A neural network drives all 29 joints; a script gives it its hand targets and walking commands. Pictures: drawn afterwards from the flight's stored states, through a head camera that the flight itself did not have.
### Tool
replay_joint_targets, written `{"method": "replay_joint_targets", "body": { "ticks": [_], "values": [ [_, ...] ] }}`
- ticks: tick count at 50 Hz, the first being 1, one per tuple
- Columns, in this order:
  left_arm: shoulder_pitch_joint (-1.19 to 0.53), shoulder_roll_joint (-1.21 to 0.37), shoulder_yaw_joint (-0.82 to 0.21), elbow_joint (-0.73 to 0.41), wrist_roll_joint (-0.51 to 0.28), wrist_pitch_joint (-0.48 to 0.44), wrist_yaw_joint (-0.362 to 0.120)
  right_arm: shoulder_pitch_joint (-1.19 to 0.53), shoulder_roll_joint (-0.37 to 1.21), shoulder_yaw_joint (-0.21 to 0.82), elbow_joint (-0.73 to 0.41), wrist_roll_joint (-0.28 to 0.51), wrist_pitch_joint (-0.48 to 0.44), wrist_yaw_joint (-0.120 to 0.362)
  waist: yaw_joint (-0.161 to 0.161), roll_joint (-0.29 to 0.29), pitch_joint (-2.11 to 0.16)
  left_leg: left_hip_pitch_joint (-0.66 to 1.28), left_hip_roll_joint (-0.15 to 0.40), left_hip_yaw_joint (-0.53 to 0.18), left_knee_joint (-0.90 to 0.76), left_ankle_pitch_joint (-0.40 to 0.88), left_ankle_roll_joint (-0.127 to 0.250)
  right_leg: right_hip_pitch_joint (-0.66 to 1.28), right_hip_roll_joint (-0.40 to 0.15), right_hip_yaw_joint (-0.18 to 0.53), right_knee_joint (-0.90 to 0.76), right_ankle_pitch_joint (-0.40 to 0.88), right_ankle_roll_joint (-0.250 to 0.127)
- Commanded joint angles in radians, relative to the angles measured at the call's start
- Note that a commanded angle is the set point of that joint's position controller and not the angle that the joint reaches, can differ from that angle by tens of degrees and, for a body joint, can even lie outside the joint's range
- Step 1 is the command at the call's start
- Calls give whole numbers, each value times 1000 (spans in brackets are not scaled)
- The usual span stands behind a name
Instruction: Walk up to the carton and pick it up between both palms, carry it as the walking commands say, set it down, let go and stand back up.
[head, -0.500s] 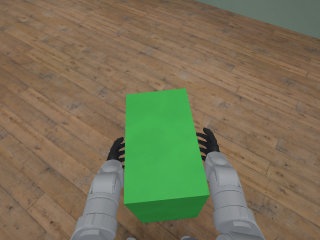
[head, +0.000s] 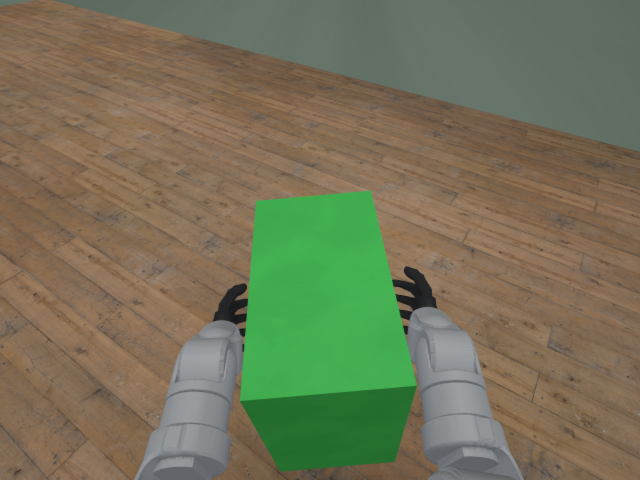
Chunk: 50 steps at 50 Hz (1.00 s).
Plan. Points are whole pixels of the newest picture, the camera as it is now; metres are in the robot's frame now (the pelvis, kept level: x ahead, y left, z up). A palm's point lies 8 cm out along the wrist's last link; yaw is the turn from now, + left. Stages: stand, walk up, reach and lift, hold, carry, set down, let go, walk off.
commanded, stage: reach and lift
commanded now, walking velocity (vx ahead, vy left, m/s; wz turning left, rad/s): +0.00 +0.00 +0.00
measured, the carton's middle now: (325, 331) +0.34 -0.02 -0.02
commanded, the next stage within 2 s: hold in 1.02 s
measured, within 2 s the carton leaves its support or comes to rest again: neither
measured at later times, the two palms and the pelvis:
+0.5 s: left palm (209, 345) +0.30 +0.14 +0.03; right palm (407, 318) +0.31 -0.12 +0.05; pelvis +0.00 +0.00 +0.00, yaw +0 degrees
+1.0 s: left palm (212, 346) +0.29 +0.13 +0.03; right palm (412, 318) +0.31 -0.13 +0.06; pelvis +0.01 +0.01 +0.00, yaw +0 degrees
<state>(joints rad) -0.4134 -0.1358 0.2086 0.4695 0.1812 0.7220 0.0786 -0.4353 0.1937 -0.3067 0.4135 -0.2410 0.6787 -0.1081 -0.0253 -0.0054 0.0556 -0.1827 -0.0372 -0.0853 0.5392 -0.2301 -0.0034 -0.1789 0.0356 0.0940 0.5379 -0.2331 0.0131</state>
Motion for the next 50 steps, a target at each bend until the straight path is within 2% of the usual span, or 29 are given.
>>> {"method": "replay_joint_targets", "body": {
  "ticks": [1,2,3,5,7,8,9,10,12,13,15,18,19,20,22,23,26,28,29,30,32,34,39,40,42,44,45,46,50],
  "values": [
    [-865,-1075,-498,-200,-222,-91,-253,-701,1164,638,-3,299,12,291,50,19,-430,51,-37,33,-111,-45,13,138,25,-1,-99,-14,-1],
    [-891,-1076,-509,-184,-233,-83,-252,-709,1132,607,37,281,15,294,20,-18,-398,42,-32,24,-120,-61,9,114,33,-6,-106,-28,-1],
    [-924,-1055,-492,-171,-222,-83,-256,-735,1127,598,33,282,13,287,29,24,-392,28,-37,29,-115,-69,9,111,31,-1,-110,-42,-3],
    [-902,-1084,-509,-192,-242,-86,-258,-767,1165,640,-16,298,8,284,50,-3,-488,84,-44,40,-94,5,15,147,26,15,-110,0,-2],
    [-864,-1058,-498,-176,-234,-81,-260,-666,1160,610,62,269,24,282,22,-51,-474,92,-32,23,-108,60,12,155,34,0,-105,95,3],
    [-770,-1080,-465,-129,-219,-70,-261,-704,1142,638,-7,283,16,285,45,-53,-494,109,-41,29,-111,93,11,174,33,1,-110,122,7],
    [-866,-1086,-524,-214,-235,-80,-263,-652,1143,598,38,280,9,284,18,1,-527,132,-35,16,-104,118,3,156,41,2,-98,139,0],
    [-844,-1097,-509,-195,-238,-73,-259,-690,1128,612,15,278,12,283,31,-3,-472,122,-40,15,-103,84,0,127,36,1,-106,88,0],
    [-811,-1150,-520,-163,-227,-58,-248,-631,1104,555,56,259,7,296,1,63,-445,116,-30,5,-125,88,-16,122,48,-6,-98,101,-28],
    [-786,-1128,-491,-161,-211,-57,-247,-643,1108,561,58,260,12,295,25,21,-425,120,-34,3,-117,99,-6,115,44,-3,-106,87,-20],
    [-910,-1111,-554,-274,-271,-87,-252,-659,1124,605,32,273,0,300,18,-5,-503,141,-31,-2,-112,100,0,141,50,-2,-99,99,-11],
    [-810,-1141,-534,-223,-232,-61,-244,-641,1116,607,-12,270,3,298,33,51,-437,79,-37,4,-120,104,-10,162,47,-9,-90,127,-17],
    [-856,-1118,-574,-326,-262,-81,-237,-613,1148,630,-6,273,3,295,24,-11,-487,121,-37,-2,-113,161,-7,158,53,5,-99,170,-16],
    [-801,-1137,-562,-263,-262,-74,-244,-610,1135,647,-27,280,3,294,21,-23,-502,146,-37,-4,-105,191,-5,163,51,2,-101,194,-12],
    [-840,-1113,-566,-277,-267,-78,-242,-690,1127,669,-86,304,-5,297,42,7,-481,83,-37,-4,-114,108,2,167,49,3,-88,128,-11],
    [-784,-1125,-545,-209,-238,-64,-241,-602,1122,632,3,268,7,295,29,1,-448,96,-38,-9,-120,119,-2,147,46,2,-95,140,-14],
    [-849,-1152,-597,-274,-260,-69,-244,-635,1109,630,-38,283,-11,299,13,62,-482,115,-42,-7,-114,111,-15,137,53,2,-102,115,-26],
    [-783,-1114,-559,-224,-238,-57,-248,-567,1108,603,12,245,12,297,13,17,-407,79,-42,2,-130,71,-7,156,44,-3,-111,100,-15],
    [-730,-1145,-546,-193,-234,-56,-249,-646,1111,629,-59,277,2,298,39,35,-452,73,-38,-3,-126,58,-7,169,47,-8,-103,73,-15],
    [-747,-1180,-560,-186,-260,-59,-247,-660,1104,670,-92,287,-1,304,33,-30,-433,111,-25,-15,-129,100,-2,127,54,-6,-105,95,-20],
    [-847,-1156,-586,-254,-265,-65,-243,-664,1120,649,-46,285,2,308,20,31,-425,61,-30,1,-133,16,-5,151,52,-6,-97,64,-25],
    [-857,-1130,-570,-266,-248,-64,-239,-601,1133,601,35,256,11,309,21,9,-435,70,-25,-11,-126,4,3,133,46,-4,-94,32,-18],
    [-728,-1188,-589,-251,-248,-57,-240,-597,1108,651,-79,295,-2,309,31,58,-538,142,-36,-12,-104,175,-15,165,51,-5,-88,163,-23],
    [-697,-1166,-595,-263,-256,-48,-239,-512,1118,656,-47,280,21,307,28,-5,-463,167,-25,-15,-114,213,-7,141,50,-4,-98,195,-18],
    [-669,-1192,-635,-310,-284,-55,-247,-532,1134,710,-151,304,9,298,33,-16,-577,175,-40,-13,-105,296,-14,206,60,0,-95,277,-15],
    [-704,-1134,-619,-309,-266,-51,-250,-470,1096,650,-51,270,26,304,13,30,-428,99,-26,-27,-133,185,-12,159,53,-1,-110,172,-16],
    [-647,-1142,-579,-245,-224,-31,-240,-477,1095,633,-39,266,34,309,30,51,-342,95,-28,-20,-146,112,-11,114,42,2,-118,105,-22],
    [-671,-1143,-596,-269,-257,-39,-239,-501,1088,660,-85,286,29,313,29,28,-344,66,-15,-23,-149,97,-6,143,50,-2,-106,103,-20],
    [-648,-1137,-635,-366,-265,-42,-239,-430,1137,701,-116,300,40,306,49,5,-447,139,-34,-15,-125,260,-9,183,52,3,-105,245,-14]
  ]
}}
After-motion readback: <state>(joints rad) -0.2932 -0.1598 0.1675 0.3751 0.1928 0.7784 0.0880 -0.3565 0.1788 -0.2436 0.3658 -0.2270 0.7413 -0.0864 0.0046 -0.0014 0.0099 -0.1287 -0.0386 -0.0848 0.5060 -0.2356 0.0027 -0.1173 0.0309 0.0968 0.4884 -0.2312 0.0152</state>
